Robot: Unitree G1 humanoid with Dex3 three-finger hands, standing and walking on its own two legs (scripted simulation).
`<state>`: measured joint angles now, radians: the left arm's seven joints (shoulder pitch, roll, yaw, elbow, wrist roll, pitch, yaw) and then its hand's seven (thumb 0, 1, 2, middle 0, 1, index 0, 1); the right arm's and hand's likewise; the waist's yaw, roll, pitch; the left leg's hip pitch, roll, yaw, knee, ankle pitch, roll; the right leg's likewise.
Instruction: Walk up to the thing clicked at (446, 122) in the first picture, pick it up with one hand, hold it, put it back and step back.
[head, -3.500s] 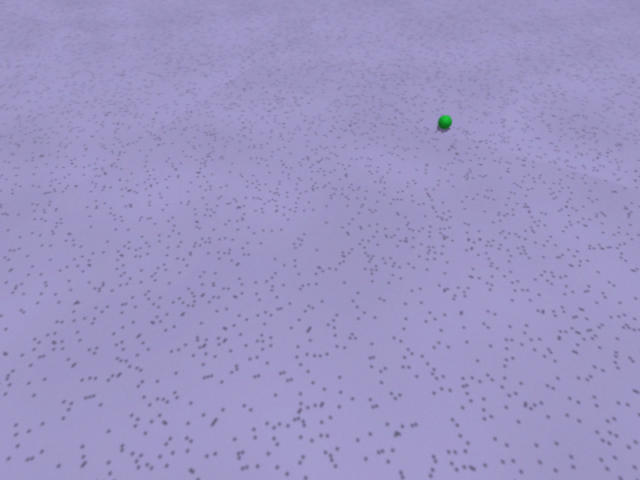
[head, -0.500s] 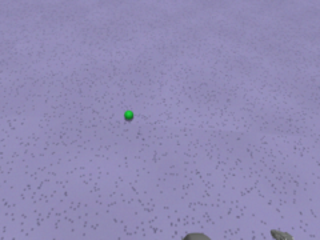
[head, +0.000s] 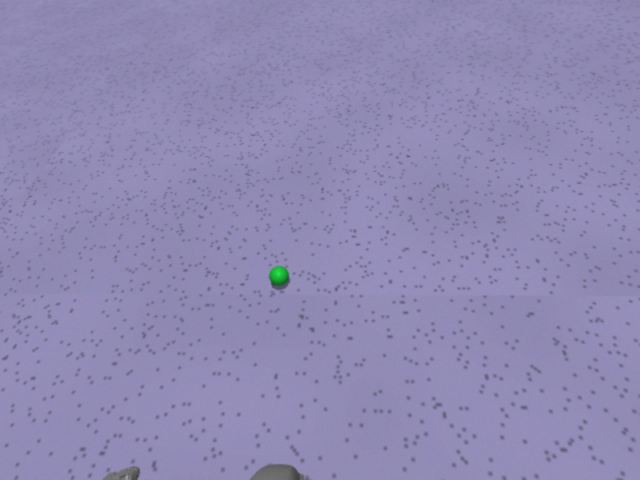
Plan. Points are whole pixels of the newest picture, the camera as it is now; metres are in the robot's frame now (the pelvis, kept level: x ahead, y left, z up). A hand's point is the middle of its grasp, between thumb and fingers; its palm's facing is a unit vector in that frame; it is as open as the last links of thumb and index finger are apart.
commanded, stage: walk up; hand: left
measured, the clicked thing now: (279, 275) +0.91 +0.25 -0.74
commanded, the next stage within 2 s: none
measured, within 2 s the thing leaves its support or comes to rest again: neither
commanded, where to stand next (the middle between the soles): +0.50 +0.05 m, yaw +1 degrees
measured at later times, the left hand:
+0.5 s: hand (126, 446) +0.21 +0.34 -0.16, palm faces +0.00 -0.95 -0.32, open 7.4 cm
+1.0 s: hand (172, 321) +0.39 +0.29 -0.11, palm faces +0.01 -0.91 -0.42, open 7.4 cm
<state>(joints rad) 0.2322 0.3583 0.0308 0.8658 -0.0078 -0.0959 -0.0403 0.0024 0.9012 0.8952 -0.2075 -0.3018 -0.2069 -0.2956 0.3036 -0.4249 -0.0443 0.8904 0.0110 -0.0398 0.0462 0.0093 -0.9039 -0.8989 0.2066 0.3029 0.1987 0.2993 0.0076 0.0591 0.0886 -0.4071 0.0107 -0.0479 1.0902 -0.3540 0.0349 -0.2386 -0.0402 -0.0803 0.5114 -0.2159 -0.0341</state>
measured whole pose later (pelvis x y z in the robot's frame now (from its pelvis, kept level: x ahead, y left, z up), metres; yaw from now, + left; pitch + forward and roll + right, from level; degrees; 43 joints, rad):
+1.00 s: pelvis +0.32 +0.02 +0.00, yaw +1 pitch -4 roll +1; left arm 0.27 0.37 0.03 0.86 -0.01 -0.09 -0.03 0.00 0.90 0.90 -0.21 -0.30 -0.21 -0.30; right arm 0.31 -0.42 -0.05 0.88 0.00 -0.02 0.04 0.01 -0.90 -0.90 0.21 0.30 0.20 0.30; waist 0.01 0.06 0.09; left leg -0.40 0.02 -0.02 1.05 -0.38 0.03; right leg -0.24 -0.02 -0.05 0.52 -0.21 -0.03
